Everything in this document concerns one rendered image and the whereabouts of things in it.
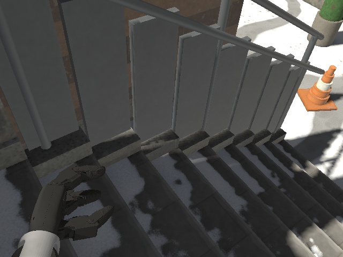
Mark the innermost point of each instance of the left robot hand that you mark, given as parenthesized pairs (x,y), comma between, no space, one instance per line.
(58,199)

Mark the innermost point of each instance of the robot left forearm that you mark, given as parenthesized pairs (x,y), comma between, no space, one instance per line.
(38,243)

